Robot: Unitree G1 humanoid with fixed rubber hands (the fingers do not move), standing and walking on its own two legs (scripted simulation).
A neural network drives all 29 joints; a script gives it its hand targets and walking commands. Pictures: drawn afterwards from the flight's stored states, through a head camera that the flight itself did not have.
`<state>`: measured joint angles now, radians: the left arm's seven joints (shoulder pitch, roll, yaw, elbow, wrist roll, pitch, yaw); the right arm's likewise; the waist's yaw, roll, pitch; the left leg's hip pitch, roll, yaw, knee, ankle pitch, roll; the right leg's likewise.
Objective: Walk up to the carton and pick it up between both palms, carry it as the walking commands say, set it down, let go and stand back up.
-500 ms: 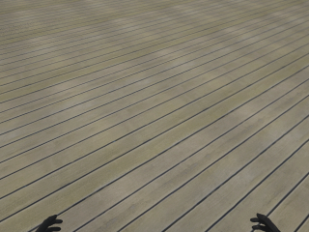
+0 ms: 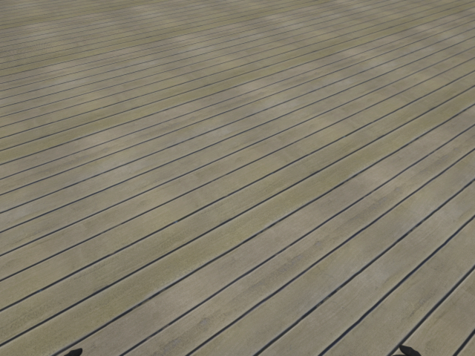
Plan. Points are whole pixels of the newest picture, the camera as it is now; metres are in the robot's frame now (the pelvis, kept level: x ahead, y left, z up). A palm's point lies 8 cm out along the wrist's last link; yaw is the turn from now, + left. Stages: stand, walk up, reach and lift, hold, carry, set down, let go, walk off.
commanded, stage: walk up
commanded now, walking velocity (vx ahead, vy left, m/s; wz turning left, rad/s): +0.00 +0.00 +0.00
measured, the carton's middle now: out of the picture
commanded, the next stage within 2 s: none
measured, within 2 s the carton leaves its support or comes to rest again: neither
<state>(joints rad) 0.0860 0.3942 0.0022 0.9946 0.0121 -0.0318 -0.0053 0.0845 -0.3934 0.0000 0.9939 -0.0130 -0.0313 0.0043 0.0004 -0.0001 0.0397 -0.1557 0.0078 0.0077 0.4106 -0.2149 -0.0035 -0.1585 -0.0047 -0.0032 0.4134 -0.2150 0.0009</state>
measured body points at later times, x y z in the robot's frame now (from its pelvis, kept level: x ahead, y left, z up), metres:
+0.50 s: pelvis -0.02 -0.04 -0.02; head +0.02 -0.08 +0.43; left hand +0.11 +0.21 -0.14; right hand +0.05 -0.34 -0.16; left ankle +0.00 +0.11 -0.69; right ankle -0.01 -0.14 -0.74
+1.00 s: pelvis -0.04 +0.00 +0.00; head -0.01 +0.01 +0.45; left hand +0.19 +0.20 -0.13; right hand -0.09 -0.30 -0.11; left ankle -0.01 +0.10 -0.74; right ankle -0.09 -0.12 -0.67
